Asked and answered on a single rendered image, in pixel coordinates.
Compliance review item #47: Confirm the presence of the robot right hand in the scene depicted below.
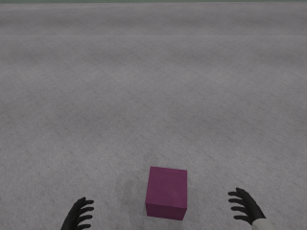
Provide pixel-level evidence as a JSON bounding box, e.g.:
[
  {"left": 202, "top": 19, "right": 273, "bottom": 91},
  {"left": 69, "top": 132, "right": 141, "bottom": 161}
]
[{"left": 227, "top": 188, "right": 266, "bottom": 225}]

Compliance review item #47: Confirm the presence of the right robot forearm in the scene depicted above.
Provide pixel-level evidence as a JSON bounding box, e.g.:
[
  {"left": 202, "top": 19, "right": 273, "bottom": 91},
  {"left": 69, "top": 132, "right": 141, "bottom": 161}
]
[{"left": 251, "top": 218, "right": 279, "bottom": 230}]

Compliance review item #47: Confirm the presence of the carton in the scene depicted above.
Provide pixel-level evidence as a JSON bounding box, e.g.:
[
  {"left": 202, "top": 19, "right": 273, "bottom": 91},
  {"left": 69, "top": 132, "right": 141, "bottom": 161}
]
[{"left": 145, "top": 166, "right": 188, "bottom": 221}]

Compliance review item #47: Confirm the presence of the robot left hand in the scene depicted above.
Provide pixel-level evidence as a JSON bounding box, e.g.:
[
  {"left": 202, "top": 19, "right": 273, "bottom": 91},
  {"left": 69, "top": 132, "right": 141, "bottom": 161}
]
[{"left": 60, "top": 196, "right": 94, "bottom": 230}]

